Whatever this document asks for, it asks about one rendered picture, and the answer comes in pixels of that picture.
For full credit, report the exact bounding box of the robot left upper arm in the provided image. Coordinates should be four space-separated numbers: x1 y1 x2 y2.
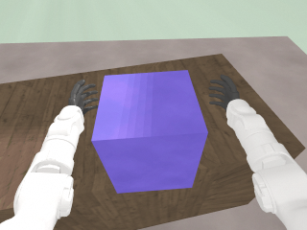
0 172 74 230

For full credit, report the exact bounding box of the pedestal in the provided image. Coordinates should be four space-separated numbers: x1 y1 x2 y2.
0 54 306 230

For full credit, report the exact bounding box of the robot left hand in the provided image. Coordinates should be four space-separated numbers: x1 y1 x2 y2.
68 79 99 116

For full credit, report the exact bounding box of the robot left forearm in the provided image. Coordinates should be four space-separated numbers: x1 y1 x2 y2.
13 105 84 214

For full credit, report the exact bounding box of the robot right forearm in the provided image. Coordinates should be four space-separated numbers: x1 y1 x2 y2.
226 99 307 178

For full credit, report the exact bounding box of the robot right hand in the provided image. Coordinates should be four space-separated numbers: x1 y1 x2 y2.
208 74 240 111

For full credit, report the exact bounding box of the robot right upper arm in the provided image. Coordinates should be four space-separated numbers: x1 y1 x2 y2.
252 163 307 230

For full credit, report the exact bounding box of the carton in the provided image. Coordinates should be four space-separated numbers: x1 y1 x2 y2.
91 70 208 194

